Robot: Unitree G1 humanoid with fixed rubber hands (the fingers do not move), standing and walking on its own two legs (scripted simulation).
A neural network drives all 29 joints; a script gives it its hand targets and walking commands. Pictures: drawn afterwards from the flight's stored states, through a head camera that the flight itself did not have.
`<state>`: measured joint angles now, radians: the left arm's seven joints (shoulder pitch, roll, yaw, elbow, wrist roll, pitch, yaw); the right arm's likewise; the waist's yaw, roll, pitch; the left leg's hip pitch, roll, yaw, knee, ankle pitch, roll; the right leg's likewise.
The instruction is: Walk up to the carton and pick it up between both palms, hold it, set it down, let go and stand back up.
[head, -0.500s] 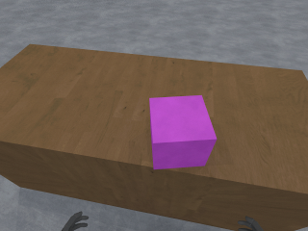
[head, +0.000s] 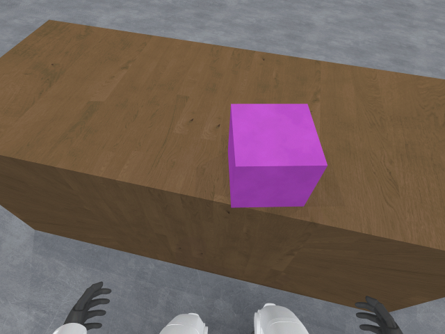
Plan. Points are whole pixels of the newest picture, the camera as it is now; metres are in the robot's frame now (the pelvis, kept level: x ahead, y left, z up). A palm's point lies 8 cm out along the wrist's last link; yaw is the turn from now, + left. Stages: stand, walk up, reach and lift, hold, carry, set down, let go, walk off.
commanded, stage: walk up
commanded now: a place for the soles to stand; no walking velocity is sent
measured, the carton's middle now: (268, 156) +0.47 -0.08 -0.01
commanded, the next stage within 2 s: none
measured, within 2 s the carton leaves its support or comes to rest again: neither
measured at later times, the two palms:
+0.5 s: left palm out of the picture +0.02 +0.22 -0.09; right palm out of the picture +0.02 -0.30 -0.10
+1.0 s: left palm out of the picture +0.04 +0.23 -0.09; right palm out of the picture +0.04 -0.29 -0.09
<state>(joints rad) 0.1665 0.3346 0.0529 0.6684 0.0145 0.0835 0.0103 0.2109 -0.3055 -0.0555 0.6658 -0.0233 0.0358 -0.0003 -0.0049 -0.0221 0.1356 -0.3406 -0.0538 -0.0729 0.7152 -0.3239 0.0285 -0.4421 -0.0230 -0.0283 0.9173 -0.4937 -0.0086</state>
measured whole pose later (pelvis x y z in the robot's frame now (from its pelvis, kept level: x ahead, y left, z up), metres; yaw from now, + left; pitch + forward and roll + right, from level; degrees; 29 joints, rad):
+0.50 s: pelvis -0.07 -0.03 +0.01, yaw +0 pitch -3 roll +1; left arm 0.31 0.23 0.02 0.71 0.00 0.02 -0.01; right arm 0.30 -0.27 -0.05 0.69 -0.03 0.02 0.01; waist -0.01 0.03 0.05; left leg -0.30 -0.03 -0.08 0.59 -0.23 -0.02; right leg -0.25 0.00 0.01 0.63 -0.33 -0.01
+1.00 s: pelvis -0.05 -0.03 +0.01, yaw +0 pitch -1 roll +0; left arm 0.32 0.26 0.01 0.70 0.00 0.00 0.01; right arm 0.29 -0.27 -0.02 0.71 -0.02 0.01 0.01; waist -0.01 0.00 0.01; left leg -0.28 -0.03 -0.08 0.56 -0.25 -0.01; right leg -0.23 0.00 0.01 0.58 -0.33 0.00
